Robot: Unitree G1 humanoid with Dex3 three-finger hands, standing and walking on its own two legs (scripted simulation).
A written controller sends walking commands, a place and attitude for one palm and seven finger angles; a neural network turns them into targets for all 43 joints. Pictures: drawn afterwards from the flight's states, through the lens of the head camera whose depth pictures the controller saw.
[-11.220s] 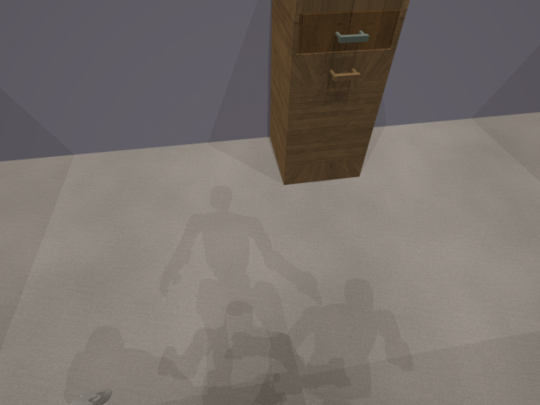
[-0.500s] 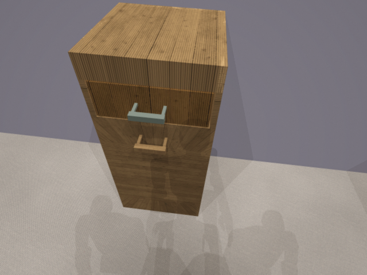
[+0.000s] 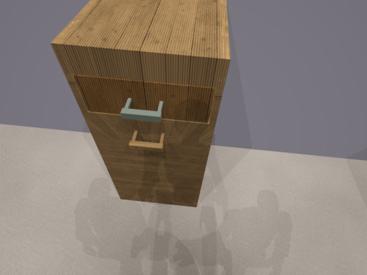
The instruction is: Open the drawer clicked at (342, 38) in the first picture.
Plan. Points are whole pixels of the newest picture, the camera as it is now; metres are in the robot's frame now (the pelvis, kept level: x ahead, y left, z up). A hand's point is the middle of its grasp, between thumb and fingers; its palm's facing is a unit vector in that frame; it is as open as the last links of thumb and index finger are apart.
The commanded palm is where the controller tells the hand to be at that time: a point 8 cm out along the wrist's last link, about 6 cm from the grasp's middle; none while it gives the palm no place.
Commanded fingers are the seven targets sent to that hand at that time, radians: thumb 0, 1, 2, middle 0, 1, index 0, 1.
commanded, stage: come to a stop and stand still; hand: left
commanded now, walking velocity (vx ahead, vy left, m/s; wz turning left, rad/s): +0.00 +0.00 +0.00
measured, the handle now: (143, 109) +0.53 +0.15 +0.02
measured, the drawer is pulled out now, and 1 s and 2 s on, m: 0.00 0.00 0.00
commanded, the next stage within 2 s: look again from close up in 1.36 s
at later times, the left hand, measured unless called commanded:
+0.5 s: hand out of the picture -0.02 +0.17 -0.15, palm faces -0.02 -0.97 -0.25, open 7.4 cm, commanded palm none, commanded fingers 0.00 0.90 0.90 -0.20 -0.30 -0.20 -0.30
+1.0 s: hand out of the picture +0.00 +0.12 -0.16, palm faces +0.01 -0.97 -0.23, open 7.3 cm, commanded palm none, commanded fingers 0.00 0.90 0.90 -0.20 -0.30 -0.20 -0.30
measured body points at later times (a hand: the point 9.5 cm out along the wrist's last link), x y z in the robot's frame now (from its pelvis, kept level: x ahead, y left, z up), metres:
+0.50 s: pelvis -0.03 -0.01 +0.01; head -0.02 -0.05 +0.46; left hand -0.01 +0.22 -0.13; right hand -0.02 -0.24 -0.16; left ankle -0.04 +0.09 -0.73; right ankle -0.01 -0.13 -0.73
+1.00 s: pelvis +0.00 -0.06 +0.01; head +0.02 -0.08 +0.46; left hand +0.00 +0.17 -0.14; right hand -0.02 -0.27 -0.16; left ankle -0.04 +0.09 -0.73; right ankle -0.01 -0.13 -0.73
